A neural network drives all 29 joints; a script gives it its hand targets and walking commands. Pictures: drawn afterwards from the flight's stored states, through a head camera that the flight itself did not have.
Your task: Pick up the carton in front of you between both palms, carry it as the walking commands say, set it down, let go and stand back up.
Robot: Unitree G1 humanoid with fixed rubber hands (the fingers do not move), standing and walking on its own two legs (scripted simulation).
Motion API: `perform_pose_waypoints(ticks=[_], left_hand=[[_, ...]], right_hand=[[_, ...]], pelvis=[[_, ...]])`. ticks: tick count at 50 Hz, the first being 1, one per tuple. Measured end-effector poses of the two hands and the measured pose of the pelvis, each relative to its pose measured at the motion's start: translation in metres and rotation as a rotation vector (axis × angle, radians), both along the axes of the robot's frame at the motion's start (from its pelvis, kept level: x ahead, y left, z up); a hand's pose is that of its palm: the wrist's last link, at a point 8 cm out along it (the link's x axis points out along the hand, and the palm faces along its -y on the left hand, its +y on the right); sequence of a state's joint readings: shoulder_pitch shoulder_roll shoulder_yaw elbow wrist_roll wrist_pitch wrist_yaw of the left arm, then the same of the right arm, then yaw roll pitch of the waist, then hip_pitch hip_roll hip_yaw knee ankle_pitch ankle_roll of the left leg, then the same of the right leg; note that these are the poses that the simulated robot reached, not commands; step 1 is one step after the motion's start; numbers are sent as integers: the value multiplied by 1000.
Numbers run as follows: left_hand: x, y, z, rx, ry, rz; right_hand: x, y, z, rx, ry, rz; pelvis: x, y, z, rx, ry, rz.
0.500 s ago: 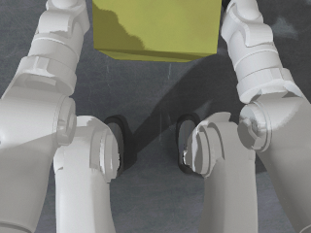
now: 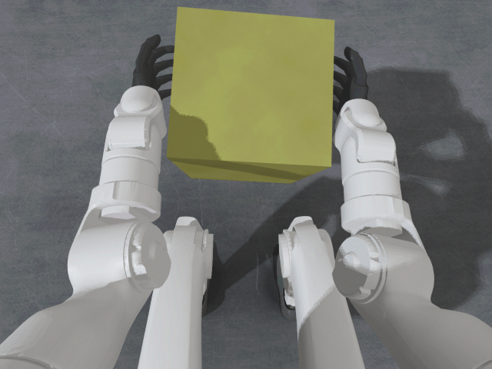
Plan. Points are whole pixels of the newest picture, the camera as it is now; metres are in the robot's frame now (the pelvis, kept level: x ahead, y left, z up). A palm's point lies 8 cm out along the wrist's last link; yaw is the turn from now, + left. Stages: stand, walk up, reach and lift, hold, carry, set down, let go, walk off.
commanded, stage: reach and lift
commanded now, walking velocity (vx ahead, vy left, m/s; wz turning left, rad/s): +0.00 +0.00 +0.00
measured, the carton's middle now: (247, 116) +0.49 +0.00 -0.13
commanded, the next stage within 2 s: none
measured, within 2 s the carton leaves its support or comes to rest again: neither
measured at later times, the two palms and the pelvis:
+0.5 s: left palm (100, 62) +0.46 +0.15 +0.09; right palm (414, 74) +0.45 -0.15 +0.10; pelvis +0.04 +0.00 +0.13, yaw +0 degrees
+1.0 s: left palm out of the picture +0.41 +0.15 +0.25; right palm out of the picture +0.41 -0.15 +0.25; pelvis +0.09 +0.00 +0.26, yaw +1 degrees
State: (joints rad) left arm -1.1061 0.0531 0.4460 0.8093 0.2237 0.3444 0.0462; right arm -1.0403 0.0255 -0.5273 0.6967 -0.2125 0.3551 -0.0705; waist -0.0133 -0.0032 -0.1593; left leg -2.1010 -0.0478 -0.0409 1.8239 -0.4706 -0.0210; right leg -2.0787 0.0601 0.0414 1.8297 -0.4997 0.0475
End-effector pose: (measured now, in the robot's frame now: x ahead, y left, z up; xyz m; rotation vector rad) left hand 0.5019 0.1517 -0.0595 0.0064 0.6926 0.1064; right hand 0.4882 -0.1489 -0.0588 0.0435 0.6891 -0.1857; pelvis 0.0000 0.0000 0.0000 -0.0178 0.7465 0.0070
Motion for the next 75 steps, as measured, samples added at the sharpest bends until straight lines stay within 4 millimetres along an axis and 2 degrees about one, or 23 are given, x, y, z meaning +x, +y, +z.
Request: perform_pose_waypoints(ticks=[10, 23, 40, 51, 58, 64, 67, 75], left_hand=[[-13, 1, 52, -11, -13, 14], [-36, 1, 139, -23, -6, 29], [-70, 0, 246, -22, -7, 49], [-90, 0, 313, -22, -11, 57], [-102, 1, 355, -14, -30, 63], [-110, 0, 383, 1, -43, 54], [-113, 0, 388, 6, -30, 48], [-118, 1, 386, 4, -10, 50]], right_hand=[[-9, 1, 54, 2, -13, 7], [-30, 1, 141, 12, -7, 9], [-58, 0, 247, 10, -7, 31], [-75, 0, 315, 4, -11, 49], [-85, 1, 356, -5, -30, 66], [-91, 0, 384, -15, -42, 82], [-94, 0, 389, -20, -29, 85], [-98, 0, 387, -17, -10, 84]], pelvis=[[14, -1, 44, 4, -17, 0], [39, 0, 117, 7, -124, 2], [71, -1, 213, 16, -336, 1], [92, -3, 266, 22, -522, 4], [99, -4, 289, 24, -654, 7], [99, -4, 300, 26, -755, 11], [96, -5, 302, 26, -789, 11], [86, -5, 302, 26, -822, 12]])
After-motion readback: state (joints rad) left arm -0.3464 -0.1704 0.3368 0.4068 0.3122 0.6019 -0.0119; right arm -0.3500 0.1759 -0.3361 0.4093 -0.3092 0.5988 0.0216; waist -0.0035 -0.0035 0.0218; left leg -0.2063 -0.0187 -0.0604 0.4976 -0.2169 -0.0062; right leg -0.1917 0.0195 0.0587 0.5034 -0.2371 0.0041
